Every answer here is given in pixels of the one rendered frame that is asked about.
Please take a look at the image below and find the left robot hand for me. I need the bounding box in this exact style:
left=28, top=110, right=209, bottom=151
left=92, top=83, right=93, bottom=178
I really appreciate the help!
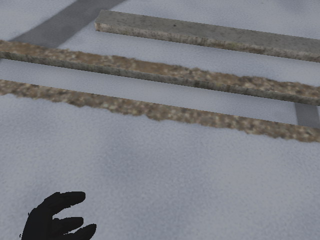
left=19, top=191, right=97, bottom=240

